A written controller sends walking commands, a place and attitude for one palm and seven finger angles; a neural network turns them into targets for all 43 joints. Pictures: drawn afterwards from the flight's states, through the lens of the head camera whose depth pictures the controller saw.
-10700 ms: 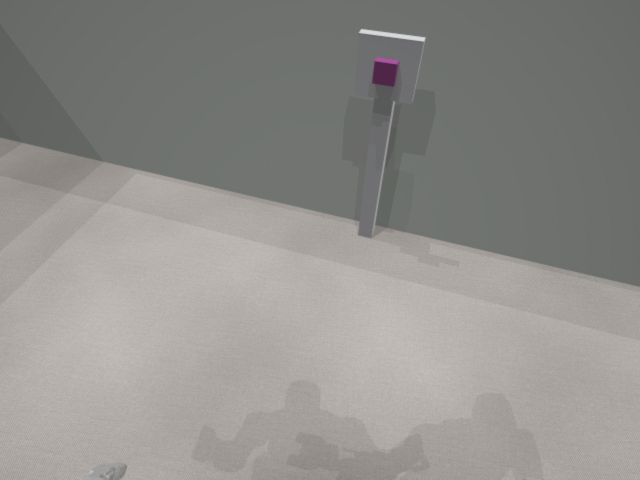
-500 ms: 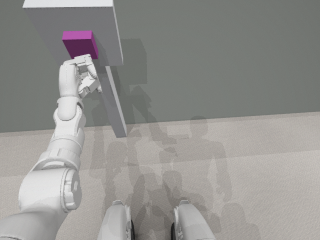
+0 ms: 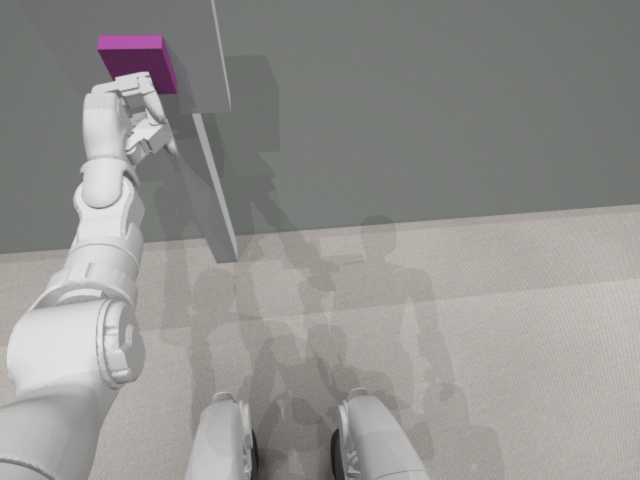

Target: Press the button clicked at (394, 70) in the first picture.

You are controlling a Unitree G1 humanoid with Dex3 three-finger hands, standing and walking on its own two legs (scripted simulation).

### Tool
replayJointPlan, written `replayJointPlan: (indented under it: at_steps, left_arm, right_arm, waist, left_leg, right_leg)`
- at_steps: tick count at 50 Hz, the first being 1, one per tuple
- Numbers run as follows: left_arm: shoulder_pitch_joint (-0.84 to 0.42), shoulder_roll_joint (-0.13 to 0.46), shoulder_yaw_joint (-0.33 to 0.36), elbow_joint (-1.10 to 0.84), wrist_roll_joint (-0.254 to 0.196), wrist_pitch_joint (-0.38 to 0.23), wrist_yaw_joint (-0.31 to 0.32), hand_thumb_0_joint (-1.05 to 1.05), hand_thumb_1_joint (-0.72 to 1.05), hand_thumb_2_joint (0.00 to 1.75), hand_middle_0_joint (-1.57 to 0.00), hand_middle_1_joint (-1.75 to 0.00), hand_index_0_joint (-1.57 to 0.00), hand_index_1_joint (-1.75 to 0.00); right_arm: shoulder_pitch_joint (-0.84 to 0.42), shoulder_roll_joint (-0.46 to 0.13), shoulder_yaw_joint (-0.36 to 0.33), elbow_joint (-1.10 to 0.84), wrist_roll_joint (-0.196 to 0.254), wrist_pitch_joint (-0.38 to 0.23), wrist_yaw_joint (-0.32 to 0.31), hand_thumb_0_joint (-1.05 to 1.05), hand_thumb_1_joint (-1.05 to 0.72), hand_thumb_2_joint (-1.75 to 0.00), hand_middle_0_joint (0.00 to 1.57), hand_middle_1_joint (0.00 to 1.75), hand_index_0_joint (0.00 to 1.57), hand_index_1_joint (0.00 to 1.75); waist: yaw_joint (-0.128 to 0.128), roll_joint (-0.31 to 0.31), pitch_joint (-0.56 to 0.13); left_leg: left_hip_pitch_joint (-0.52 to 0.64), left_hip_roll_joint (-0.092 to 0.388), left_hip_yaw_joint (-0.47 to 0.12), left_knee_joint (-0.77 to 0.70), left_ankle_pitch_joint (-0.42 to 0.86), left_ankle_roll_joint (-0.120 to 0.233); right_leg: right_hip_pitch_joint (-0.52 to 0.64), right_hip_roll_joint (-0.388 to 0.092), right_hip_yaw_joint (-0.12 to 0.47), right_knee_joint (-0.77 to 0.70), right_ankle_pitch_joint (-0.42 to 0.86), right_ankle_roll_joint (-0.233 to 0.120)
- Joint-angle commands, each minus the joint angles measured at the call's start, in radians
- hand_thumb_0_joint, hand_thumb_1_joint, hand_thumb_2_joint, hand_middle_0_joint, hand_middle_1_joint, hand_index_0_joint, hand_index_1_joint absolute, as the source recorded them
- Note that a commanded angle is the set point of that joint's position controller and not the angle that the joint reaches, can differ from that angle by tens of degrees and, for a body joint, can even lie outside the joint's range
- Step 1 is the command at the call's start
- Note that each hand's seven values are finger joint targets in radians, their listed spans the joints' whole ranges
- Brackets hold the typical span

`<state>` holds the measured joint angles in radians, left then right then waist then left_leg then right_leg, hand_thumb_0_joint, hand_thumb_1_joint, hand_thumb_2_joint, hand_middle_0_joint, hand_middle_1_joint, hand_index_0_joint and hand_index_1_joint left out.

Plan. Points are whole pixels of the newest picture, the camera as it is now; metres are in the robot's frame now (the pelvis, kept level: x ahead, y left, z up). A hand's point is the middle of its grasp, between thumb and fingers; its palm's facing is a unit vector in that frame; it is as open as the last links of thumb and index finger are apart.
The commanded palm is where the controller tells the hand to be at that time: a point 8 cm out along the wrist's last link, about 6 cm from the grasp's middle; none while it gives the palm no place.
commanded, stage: press the button with the knuckle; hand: left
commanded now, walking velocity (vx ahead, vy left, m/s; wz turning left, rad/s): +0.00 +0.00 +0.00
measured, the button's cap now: (141, 62) +0.59 +0.16 +0.09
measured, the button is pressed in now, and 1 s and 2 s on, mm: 6 0 0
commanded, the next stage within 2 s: hold the button down briefly in 0.24 s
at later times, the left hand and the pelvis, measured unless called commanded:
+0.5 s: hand (163, 119) +0.54 +0.15 +0.06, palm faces +0.04 -1.00 -0.04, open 3.1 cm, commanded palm +0.55 +0.17 +0.06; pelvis -0.03 +0.01 -0.02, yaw +0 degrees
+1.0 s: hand (165, 130) +0.52 +0.14 +0.06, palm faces +0.06 -1.00 -0.04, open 3.3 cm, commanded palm +0.49 +0.17 +0.06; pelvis -0.02 +0.01 +0.00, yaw +0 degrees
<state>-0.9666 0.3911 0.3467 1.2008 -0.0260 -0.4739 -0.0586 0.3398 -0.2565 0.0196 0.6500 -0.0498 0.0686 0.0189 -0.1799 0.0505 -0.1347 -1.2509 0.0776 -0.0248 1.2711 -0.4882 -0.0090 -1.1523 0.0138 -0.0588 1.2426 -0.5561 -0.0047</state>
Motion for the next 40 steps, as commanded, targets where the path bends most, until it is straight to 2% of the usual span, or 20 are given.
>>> replayJointPlan:
  at_steps: [1, 3, 7, 8, 9, 10, 12, 13, 15, 17, 18, 21, 23, 24, 27, 28, 32, 36, 38, 40]
  left_arm:
    - [-0.562, 0.222, 0.014, -0.212, 0.002, -0.065, 0.014, 0.00, 0.90, 0.90, -1.30, -1.50, -1.30, -1.50]
    - [-0.594, 0.214, -0.004, -0.186, 0.006, -0.057, 0.013, 0.00, 0.90, 0.90, -1.30, -1.50, -1.30, -1.50]
    - [-0.663, 0.224, -0.010, -0.201, 0.015, -0.053, 0.020, 0.00, 0.90, 0.90, -1.30, -1.50, -1.30, -1.50]
    - [-0.672, 0.223, -0.012, -0.199, 0.017, -0.050, 0.022, 0.00, 0.90, 0.90, -1.30, -1.50, -1.30, -1.50]
    - [-0.691, 0.198, -0.037, -0.178, 0.016, -0.042, 0.024, 0.00, 0.90, 0.90, -1.30, -1.50, -1.30, -1.50]
    - [-0.708, 0.213, -0.020, -0.165, 0.014, -0.039, 0.029, 0.00, 0.90, 0.90, -1.30, -1.50, -1.30, -1.50]
    - [-0.733, 0.237, -0.017, -0.163, 0.023, -0.031, 0.036, 0.00, 0.90, 0.90, -1.30, -1.50, -1.30, -1.50]
    - [-0.749, 0.233, -0.025, -0.149, 0.025, -0.026, 0.040, 0.00, 0.90, 0.90, -1.30, -1.50, -1.30, -1.50]
    - [-0.778, 0.214, -0.047, -0.147, 0.028, -0.023, 0.043, 0.00, 0.90, 0.90, -1.30, -1.50, -1.30, -1.50]
    - [-0.791, 0.260, -0.028, -0.132, 0.033, -0.014, 0.050, 0.00, 0.90, 0.90, -1.30, -1.50, -1.30, -1.50]
    - [-0.801, 0.252, -0.035, -0.135, 0.034, -0.011, 0.049, 0.00, 0.90, 0.90, -1.30, -1.50, -1.30, -1.50]
    - [-0.816, 0.257, -0.039, -0.145, 0.035, -0.007, 0.046, 0.00, 0.90, 0.90, -1.30, -1.50, -1.30, -1.50]
    - [-0.822, 0.286, -0.020, -0.139, 0.034, -0.001, 0.049, 0.00, 0.90, 0.90, -1.30, -1.50, -1.30, -1.50]
    - [-0.820, 0.256, -0.041, -0.135, 0.032, 0.005, 0.050, 0.00, 0.90, 0.90, -1.30, -1.50, -1.30, -1.50]
    - [-0.836, 0.279, -0.025, -0.165, 0.034, -0.003, 0.056, 0.00, 0.90, 0.90, -1.30, -1.50, -1.30, -1.50]
    - [-0.832, 0.280, -0.026, -0.155, 0.035, 0.000, 0.057, 0.00, 0.90, 0.90, -1.30, -1.50, -1.30, -1.50]
    - [-0.830, 0.304, -0.014, -0.146, 0.044, 0.000, 0.064, 0.00, 0.90, 0.90, -1.30, -1.50, -1.30, -1.50]
    - [-0.782, 0.278, -0.025, -0.155, 0.045, 0.000, 0.056, 0.00, 0.90, 0.90, -1.30, -1.50, -1.30, -1.50]
    - [-0.750, 0.272, -0.017, -0.167, 0.038, 0.003, 0.055, 0.00, 0.90, 0.90, -1.30, -1.50, -1.30, -1.50]
    - [-0.718, 0.228, -0.031, -0.206, 0.029, -0.001, 0.050, 0.00, 0.90, 0.90, -1.30, -1.50, -1.30, -1.50]
  right_arm:
    - [0.191, -0.177, -0.063, -0.029, -0.012, -0.013, -0.007, 0.00, -0.90, -0.90, 0.20, 0.30, 0.20, 0.30]
    - [0.192, -0.178, -0.058, -0.025, -0.013, -0.013, -0.006, 0.00, -0.90, -0.90, 0.20, 0.30, 0.20, 0.30]
    - [0.202, -0.183, -0.057, -0.022, -0.016, -0.017, -0.006, 0.00, -0.90, -0.90, 0.20, 0.30, 0.20, 0.30]
    - [0.203, -0.184, -0.059, -0.020, -0.016, -0.017, -0.006, 0.00, -0.90, -0.90, 0.20, 0.30, 0.20, 0.30]
    - [0.203, -0.183, -0.057, -0.017, -0.016, -0.019, -0.006, 0.00, -0.90, -0.90, 0.20, 0.30, 0.20, 0.30]
    - [0.210, -0.185, -0.055, -0.012, -0.018, -0.022, -0.008, 0.00, -0.90, -0.90, 0.20, 0.30, 0.20, 0.30]
    - [0.207, -0.191, -0.052, -0.013, -0.019, -0.024, -0.011, 0.00, -0.90, -0.90, 0.20, 0.30, 0.20, 0.30]
    - [0.208, -0.191, -0.050, -0.011, -0.018, -0.026, -0.012, 0.00, -0.90, -0.90, 0.20, 0.30, 0.20, 0.30]
    - [0.212, -0.189, -0.047, -0.010, -0.021, -0.032, -0.013, 0.00, -0.90, -0.90, 0.20, 0.30, 0.20, 0.30]
    - [0.208, -0.198, -0.042, -0.008, -0.018, -0.036, -0.018, 0.00, -0.90, -0.90, 0.20, 0.30, 0.20, 0.30]
    - [0.209, -0.194, -0.040, -0.009, -0.019, -0.039, -0.019, 0.00, -0.90, -0.90, 0.20, 0.30, 0.20, 0.30]
    - [0.210, -0.196, -0.038, -0.011, -0.020, -0.047, -0.017, 0.00, -0.90, -0.90, 0.20, 0.30, 0.20, 0.30]
    - [0.209, -0.201, -0.036, -0.011, -0.021, -0.050, -0.020, 0.00, -0.90, -0.90, 0.20, 0.30, 0.20, 0.30]
    - [0.207, -0.198, -0.035, -0.013, -0.020, -0.054, -0.019, 0.00, -0.90, -0.90, 0.20, 0.30, 0.20, 0.30]
    - [0.208, -0.201, -0.035, -0.012, -0.022, -0.063, -0.017, 0.00, -0.90, -0.90, 0.20, 0.30, 0.20, 0.30]
    - [0.208, -0.202, -0.033, -0.010, -0.022, -0.064, -0.016, 0.00, -0.90, -0.90, 0.20, 0.30, 0.20, 0.30]
    - [0.205, -0.207, -0.031, -0.009, -0.023, -0.071, -0.015, 0.00, -0.90, -0.90, 0.20, 0.30, 0.20, 0.30]
    - [0.208, -0.207, -0.034, -0.016, -0.024, -0.074, -0.009, 0.00, -0.90, -0.90, 0.20, 0.30, 0.20, 0.30]
    - [0.210, -0.208, -0.037, -0.018, -0.023, -0.070, -0.005, 0.00, -0.90, -0.90, 0.20, 0.30, 0.20, 0.30]
    - [0.213, -0.203, -0.045, -0.024, -0.024, -0.071, 0.000, 0.00, -0.90, -0.90, 0.20, 0.30, 0.20, 0.30]
  waist:
    - [-0.067, 0.105, -0.550]
    - [-0.081, 0.108, -0.511]
    - [-0.095, 0.142, -0.553]
    - [-0.098, 0.142, -0.554]
    - [-0.115, 0.133, -0.523]
    - [-0.119, 0.117, -0.510]
    - [-0.122, 0.134, -0.527]
    - [-0.132, 0.121, -0.508]
    - [-0.141, 0.143, -0.507]
    - [-0.147, 0.138, -0.496]
    - [-0.149, 0.139, -0.502]
    - [-0.142, 0.189, -0.536]
    - [-0.144, 0.170, -0.521]
    - [-0.150, 0.164, -0.518]
    - [-0.137, 0.204, -0.551]
    - [-0.139, 0.183, -0.537]
    - [-0.141, 0.186, -0.519]
    - [-0.122, 0.203, -0.543]
    - [-0.109, 0.185, -0.532]
    - [-0.095, 0.205, -0.585]
  left_leg:
    - [0.482, -0.048, -0.035, -0.087, 0.280, 0.041]
    - [0.467, -0.047, -0.043, -0.091, 0.254, 0.040]
    - [0.498, -0.043, -0.056, -0.084, 0.261, 0.039]
    - [0.503, -0.042, -0.061, -0.084, 0.257, 0.038]
    - [0.486, -0.043, -0.059, -0.085, 0.227, 0.040]
    - [0.470, -0.044, -0.062, -0.084, 0.212, 0.043]
    - [0.457, -0.044, -0.066, -0.083, 0.179, 0.042]
    - [0.443, -0.044, -0.067, -0.086, 0.157, 0.044]
    - [0.439, -0.047, -0.070, -0.087, 0.135, 0.046]
    - [0.415, -0.045, -0.074, -0.088, 0.091, 0.046]
    - [0.410, -0.047, -0.073, -0.089, 0.084, 0.047]
    - [0.437, -0.045, -0.082, -0.089, 0.087, 0.043]
    - [0.415, -0.044, -0.086, -0.095, 0.050, 0.044]
    - [0.410, -0.047, -0.081, -0.094, 0.044, 0.046]
    - [0.440, -0.044, -0.091, -0.098, 0.041, 0.041]
    - [0.430, -0.042, -0.097, -0.104, 0.020, 0.040]
    - [0.410, -0.039, -0.099, -0.107, -0.009, 0.040]
    - [0.440, -0.038, -0.105, -0.117, 0.013, 0.035]
    - [0.451, -0.036, -0.108, -0.128, 0.016, 0.033]
    - [0.504, -0.036, -0.105, -0.126, 0.079, 0.031]
  right_leg:
    - [0.096, 0.037, 0.022, -0.178, 0.271, -0.010]
    - [0.073, 0.037, 0.017, -0.178, 0.245, -0.011]
    - [0.039, 0.038, 0.011, -0.167, 0.236, -0.013]
    - [0.026, 0.038, 0.009, -0.166, 0.230, -0.014]
    - [0.012, 0.038, 0.010, -0.175, 0.213, -0.012]
    - [0.008, 0.039, 0.009, -0.174, 0.202, -0.012]
    - [-0.004, 0.038, 0.009, -0.169, 0.178, -0.013]
    - [-0.012, 0.038, 0.010, -0.174, 0.165, -0.011]
    - [-0.029, 0.038, 0.009, -0.170, 0.150, -0.013]
    - [-0.043, 0.037, 0.010, -0.172, 0.124, -0.012]
    - [-0.035, 0.037, 0.009, -0.171, 0.121, -0.011]
    - [-0.057, 0.036, 0.004, -0.159, 0.120, -0.017]
    - [-0.052, 0.036, 0.005, -0.162, 0.100, -0.015]
    - [-0.050, 0.038, 0.006, -0.168, 0.098, -0.014]
    - [-0.063, 0.036, 0.002, -0.159, 0.097, -0.018]
    - [-0.064, 0.037, -0.001, -0.158, 0.087, -0.017]
    - [-0.074, 0.036, 0.002, -0.158, 0.071, -0.017]
    - [-0.073, 0.034, -0.005, -0.149, 0.084, -0.022]
    - [-0.062, 0.034, -0.009, -0.153, 0.088, -0.021]
    - [-0.051, 0.034, -0.010, -0.149, 0.121, -0.023]
